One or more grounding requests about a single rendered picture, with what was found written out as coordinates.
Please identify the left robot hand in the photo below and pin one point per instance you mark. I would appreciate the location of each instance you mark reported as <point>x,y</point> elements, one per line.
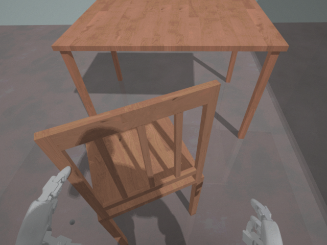
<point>38,219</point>

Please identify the table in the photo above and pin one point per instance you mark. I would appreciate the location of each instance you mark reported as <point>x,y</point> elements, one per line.
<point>174,25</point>

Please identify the chair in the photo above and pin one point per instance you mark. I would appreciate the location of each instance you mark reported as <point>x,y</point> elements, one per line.
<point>135,154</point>

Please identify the right robot hand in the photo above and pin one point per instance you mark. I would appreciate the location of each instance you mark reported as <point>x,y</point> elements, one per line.
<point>267,230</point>

